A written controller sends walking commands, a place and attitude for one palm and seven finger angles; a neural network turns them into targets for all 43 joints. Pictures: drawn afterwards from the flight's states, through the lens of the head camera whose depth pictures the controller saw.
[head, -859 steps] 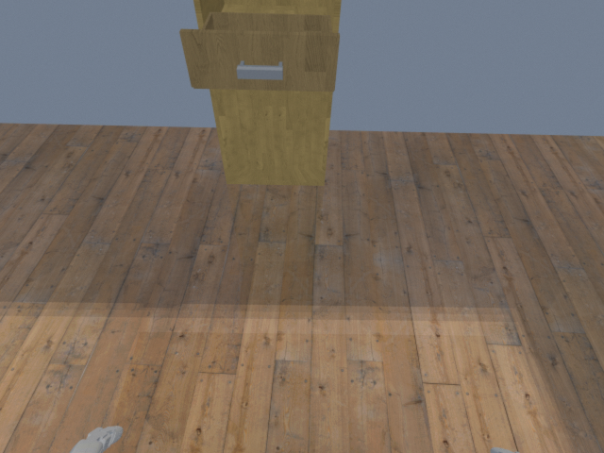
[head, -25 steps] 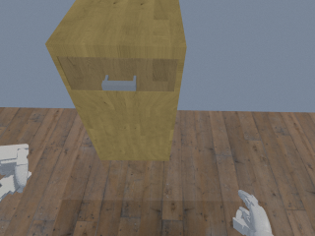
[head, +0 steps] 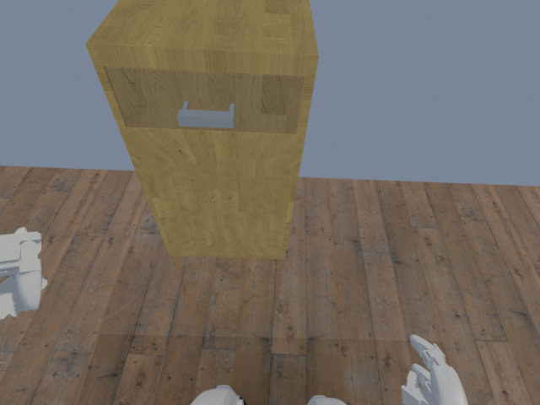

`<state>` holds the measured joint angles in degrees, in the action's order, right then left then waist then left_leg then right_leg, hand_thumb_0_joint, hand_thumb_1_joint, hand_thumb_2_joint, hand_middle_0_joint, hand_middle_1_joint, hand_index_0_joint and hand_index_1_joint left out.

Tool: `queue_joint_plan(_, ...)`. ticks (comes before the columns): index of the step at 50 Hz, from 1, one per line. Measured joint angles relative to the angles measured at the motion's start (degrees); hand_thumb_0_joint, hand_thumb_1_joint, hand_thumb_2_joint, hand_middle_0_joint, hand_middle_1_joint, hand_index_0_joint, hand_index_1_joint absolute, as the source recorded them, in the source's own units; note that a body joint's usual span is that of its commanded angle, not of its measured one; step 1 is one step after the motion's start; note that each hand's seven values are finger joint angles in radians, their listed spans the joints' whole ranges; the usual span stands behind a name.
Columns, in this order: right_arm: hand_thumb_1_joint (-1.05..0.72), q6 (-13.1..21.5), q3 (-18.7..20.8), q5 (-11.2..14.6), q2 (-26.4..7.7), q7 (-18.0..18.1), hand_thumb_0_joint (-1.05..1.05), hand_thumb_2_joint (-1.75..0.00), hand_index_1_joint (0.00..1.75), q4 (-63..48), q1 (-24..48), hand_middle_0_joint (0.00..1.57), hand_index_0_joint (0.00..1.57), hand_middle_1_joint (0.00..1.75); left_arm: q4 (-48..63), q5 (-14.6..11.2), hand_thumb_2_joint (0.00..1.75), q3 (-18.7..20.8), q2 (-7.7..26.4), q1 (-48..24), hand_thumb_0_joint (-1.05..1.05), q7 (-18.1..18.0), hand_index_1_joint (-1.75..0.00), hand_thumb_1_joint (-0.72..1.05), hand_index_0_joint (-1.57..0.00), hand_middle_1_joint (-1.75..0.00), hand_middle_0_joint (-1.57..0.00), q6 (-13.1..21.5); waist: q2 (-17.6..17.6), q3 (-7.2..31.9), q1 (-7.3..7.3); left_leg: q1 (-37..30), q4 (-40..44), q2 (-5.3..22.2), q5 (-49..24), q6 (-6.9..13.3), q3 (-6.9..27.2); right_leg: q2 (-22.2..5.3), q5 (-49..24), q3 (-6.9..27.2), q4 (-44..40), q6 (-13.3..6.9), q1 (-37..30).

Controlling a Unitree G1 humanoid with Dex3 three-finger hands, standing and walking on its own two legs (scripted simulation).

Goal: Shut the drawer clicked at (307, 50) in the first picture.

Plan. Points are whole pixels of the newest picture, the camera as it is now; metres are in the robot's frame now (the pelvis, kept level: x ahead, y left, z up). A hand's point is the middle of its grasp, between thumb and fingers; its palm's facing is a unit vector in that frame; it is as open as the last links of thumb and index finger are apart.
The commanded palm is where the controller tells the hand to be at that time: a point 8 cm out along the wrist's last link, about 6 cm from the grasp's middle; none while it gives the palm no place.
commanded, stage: step back with the hand held close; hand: left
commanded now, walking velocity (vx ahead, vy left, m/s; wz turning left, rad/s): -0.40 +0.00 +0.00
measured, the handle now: (208, 112) +0.72 +0.17 +0.00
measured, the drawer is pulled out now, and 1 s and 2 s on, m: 0.00 0.00 0.00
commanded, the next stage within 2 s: stop stepping back and stand still in 0.40 s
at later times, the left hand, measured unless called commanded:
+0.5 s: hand out of the picture +0.08 +0.26 +0.20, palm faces +0.47 -0.77 -0.43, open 3.2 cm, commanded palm +0.01 +0.29 +0.20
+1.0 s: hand out of the picture -0.03 +0.24 +0.19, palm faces +0.23 -0.82 -0.52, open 3.2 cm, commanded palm -0.07 +0.29 +0.20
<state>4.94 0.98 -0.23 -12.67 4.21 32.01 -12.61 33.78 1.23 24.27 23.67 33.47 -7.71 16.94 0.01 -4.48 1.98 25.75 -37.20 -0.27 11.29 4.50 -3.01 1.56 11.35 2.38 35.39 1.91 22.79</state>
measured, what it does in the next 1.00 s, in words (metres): walks backwards: right foot, then left foot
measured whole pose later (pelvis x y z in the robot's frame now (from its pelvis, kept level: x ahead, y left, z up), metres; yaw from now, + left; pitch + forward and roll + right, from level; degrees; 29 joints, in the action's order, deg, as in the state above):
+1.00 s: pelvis -0.22 +0.02 +0.01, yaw -4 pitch -1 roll +0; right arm 5.0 0.7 -0.6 -12.3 2.9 34.5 -14.7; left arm 40.6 -1.3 23.1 26.1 41.5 -6.9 12.5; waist 2.4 -0.8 1.0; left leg 32.1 -51.7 -0.3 21.0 0.6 -3.6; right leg 1.6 17.0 -3.5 31.1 -4.6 15.7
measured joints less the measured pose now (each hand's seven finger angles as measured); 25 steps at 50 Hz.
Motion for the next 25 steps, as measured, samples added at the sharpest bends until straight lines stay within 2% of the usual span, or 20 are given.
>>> queue_joint_plan(2, -0.90, 0.2, 0.3, 0.1, -0.1, 0.0, 0.01, -0.90, 0.30, 0.1, -0.3, 0.21, 0.20, 0.30, -0.4, 0.4, 0.90, 0.8, 0.3, -0.3, 0.01, 0.2, -1.60, 0.89, -1.41, -1.60, -1.40, 0.4, -0.4, 0.1, 0.22, 1.3, -1.3, 0.5, 0.6, 0.1, 0.1, 0.7, 1.5, 0.7, 1.0, 0.0, 0.0)
queue_joint_plan(5, -0.90, 0.3, 0.5, 0.2, 0.0, -0.3, 0.01, -0.90, 0.30, 0.7, 0.6, 0.21, 0.20, 0.30, 0.3, -0.2, 0.90, 1.7, -0.2, 0.4, 0.01, 0.4, -1.60, 0.89, -1.41, -1.60, -1.40, 0.9, -0.4, -0.6, -0.32, 2.2, -2.2, 0.9, 1.9, -0.6, 0.2, 1.0, 0.9, 0.5, 1.5, -0.5, 0.8)
queue_joint_plan(10, -0.90, -0.1, 0.9, -0.2, 0.2, -1.2, 0.01, -0.90, 0.30, 1.9, 1.9, 0.21, 0.20, 0.30, 2.9, -1.7, 0.90, -0.7, -1.1, 1.8, 0.01, 0.2, -1.60, 0.89, -1.41, -1.60, -1.40, 1.2, 1.0, -0.4, -0.73, 3.6, -2.6, -0.8, 8.9, -3.0, 1.2, 0.0, -1.7, 0.8, -1.1, -0.6, 1.4)
queue_joint_plan(12, -0.90, -0.5, 0.9, -0.3, 0.2, -1.2, 0.01, -0.90, 0.30, 2.2, 2.4, 0.21, 0.20, 0.30, 3.6, -1.8, 0.90, -1.5, -0.9, 1.9, 0.01, 0.0, -1.60, 0.89, -1.41, -1.60, -1.41, 1.3, 1.4, -0.4, -0.54, 3.5, -1.2, -1.2, 7.1, -2.9, 1.3, -0.4, -2.8, 0.7, -1.9, -0.2, 1.5)
queue_joint_plan(14, -0.90, -0.6, 0.8, -0.3, 0.3, -0.9, 0.01, -0.90, 0.30, 2.0, 2.6, 0.21, 0.20, 0.30, 3.9, -1.9, 0.90, -1.4, -0.2, 1.9, 0.01, -0.2, -1.60, 0.89, -1.41, -1.60, -1.41, 1.5, 1.6, -0.2, -0.43, 3.6, 0.5, -1.0, 2.2, -1.7, 1.0, -0.3, -1.7, 0.7, -1.2, -0.2, 2.3)
queue_joint_plan(15, -0.90, -0.3, 0.8, -0.3, 0.3, -0.6, 0.01, -0.90, 0.30, 1.7, 2.7, 0.21, 0.20, 0.30, 3.7, -1.7, 0.90, -1.1, 0.1, 1.5, 0.01, -0.2, -1.60, 0.89, -1.41, -1.60, -1.41, 1.6, 0.9, -0.2, -0.28, 3.9, 1.0, -0.3, -0.5, -0.5, 1.0, 0.7, 1.6, 0.7, 1.9, -0.2, 3.4)
queue_joint_plan(17, -0.90, 0.8, 1.0, -0.7, 0.7, -0.1, 0.01, -0.90, 0.30, 1.6, 2.6, 0.21, 0.20, 0.30, 2.6, -1.1, 0.90, -0.4, 1.0, 0.0, 0.01, -0.2, -1.60, 0.89, -1.41, -1.60, -1.41, 1.3, -1.2, -0.3, 0.39, 4.5, 2.3, 1.5, -5.9, 0.9, 1.7, 3.6, 7.6, 0.8, 14.8, -0.2, 5.3)
queue_joint_plan(19, -0.90, 1.7, 1.2, -0.7, 1.9, -0.4, 0.01, -0.90, 0.30, 2.4, 2.2, 0.21, 0.20, 0.30, 2.1, -1.4, 0.90, 0.5, 2.2, -1.5, 0.01, -0.3, -1.60, 0.88, -1.41, -1.60, -1.41, 1.0, -2.2, 0.3, 0.65, 4.9, 4.3, 3.4, -9.3, 0.7, 1.7, 5.4, 11.5, 0.3, 24.6, -0.5, 4.5)
queue_joint_plan(20, -0.90, 1.9, 1.2, -0.7, 2.4, -0.9, 0.01, -0.90, 0.30, 3.0, 1.9, 0.21, 0.20, 0.30, 2.0, -1.8, 0.90, 0.9, 2.6, -1.7, 0.01, -0.5, -1.60, 0.88, -1.41, -1.60, -1.41, 0.9, -2.3, 0.9, 0.40, 5.2, 5.4, 4.1, -10.0, 0.4, 1.2, 5.6, 13.2, -0.2, 26.7, -0.7, 3.0)
queue_joint_plan(22, -0.90, 2.1, 1.0, -0.4, 3.2, -1.7, 0.01, -0.90, 0.30, 3.7, 1.6, 0.21, 0.20, 0.30, 2.3, -2.8, 0.90, 1.4, 2.5, -1.5, 0.01, -0.9, -1.60, 0.89, -1.41, -1.60, -1.41, 0.4, -2.3, 2.6, -0.39, 6.0, 7.7, 5.2, -10.9, 0.0, -0.1, 5.0, 16.5, -2.1, 25.5, -1.3, -1.5)
queue_joint_plan(25, -0.90, 2.6, 0.5, -0.5, 3.9, -2.4, 0.01, -0.90, 0.30, 4.1, 1.9, 0.21, 0.20, 0.30, 2.6, -4.4, 0.90, 1.2, 1.3, -0.2, 0.01, -1.0, -1.60, 0.89, -1.41, -1.60, -1.40, 0.1, -2.0, 5.0, -2.24, 7.5, 11.7, 6.0, -12.4, -1.4, -2.7, 3.2, 21.4, -5.0, 12.3, -2.9, -10.1)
